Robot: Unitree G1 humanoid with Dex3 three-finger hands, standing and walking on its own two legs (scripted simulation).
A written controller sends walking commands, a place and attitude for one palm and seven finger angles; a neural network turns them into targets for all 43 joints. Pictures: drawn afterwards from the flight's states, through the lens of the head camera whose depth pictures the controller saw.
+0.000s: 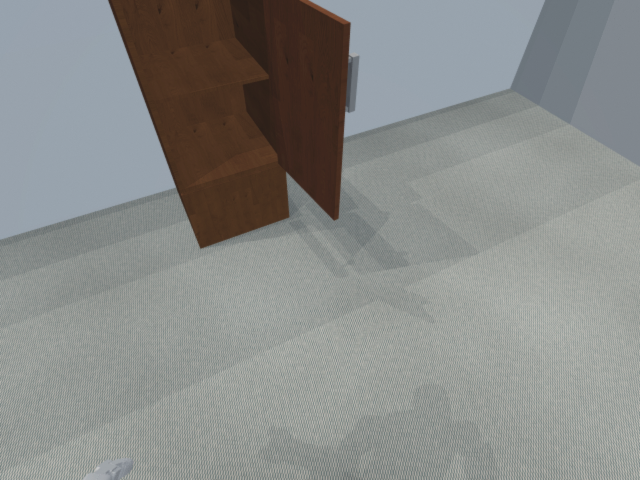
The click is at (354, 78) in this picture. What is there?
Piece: cupboard door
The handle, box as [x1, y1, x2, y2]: [345, 52, 359, 112]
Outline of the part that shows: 354,52 349,54 345,107 345,111 348,112 354,110 359,55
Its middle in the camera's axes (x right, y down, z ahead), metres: +0.06 -0.38 +0.97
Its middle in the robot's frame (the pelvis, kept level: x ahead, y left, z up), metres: +0.99 -0.01 -0.01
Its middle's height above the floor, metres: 0.76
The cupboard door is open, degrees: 97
